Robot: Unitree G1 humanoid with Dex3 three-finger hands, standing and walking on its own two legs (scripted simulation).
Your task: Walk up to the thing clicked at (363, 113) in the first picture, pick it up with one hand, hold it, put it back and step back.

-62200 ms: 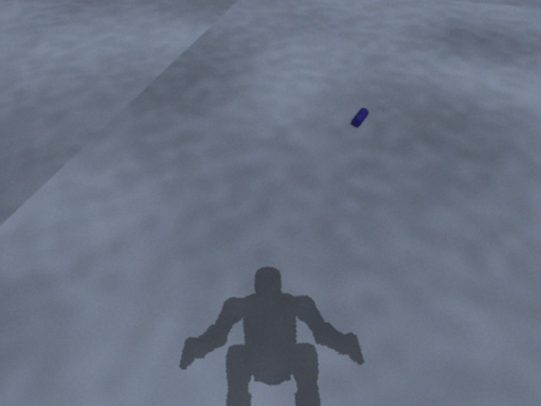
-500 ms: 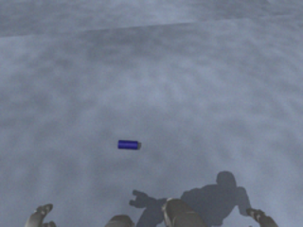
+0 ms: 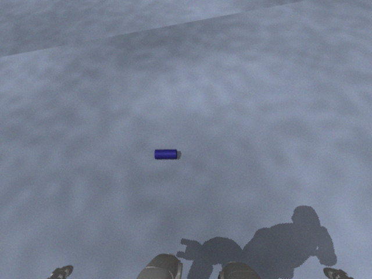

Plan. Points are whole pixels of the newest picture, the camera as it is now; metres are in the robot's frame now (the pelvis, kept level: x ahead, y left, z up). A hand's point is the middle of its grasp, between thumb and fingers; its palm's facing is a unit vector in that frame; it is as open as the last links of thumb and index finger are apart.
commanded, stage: step back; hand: left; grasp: from above
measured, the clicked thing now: (165, 154) +0.81 +0.18 -0.73
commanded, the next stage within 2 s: stand in 1.60 s
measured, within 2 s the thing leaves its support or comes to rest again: neither
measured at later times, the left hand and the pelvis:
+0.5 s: hand out of the picture -0.12 +0.27 -0.16, palm faces -0.05 -0.91 -0.40, open 7.4 cm; pelvis -0.19 +0.00 -0.01, yaw -2 degrees
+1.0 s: hand out of the picture -0.17 +0.28 -0.14, palm faces +0.02 -0.92 -0.39, open 7.4 cm; pelvis -0.23 +0.00 +0.00, yaw +0 degrees
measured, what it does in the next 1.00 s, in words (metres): walks backwards: left foot, then right foot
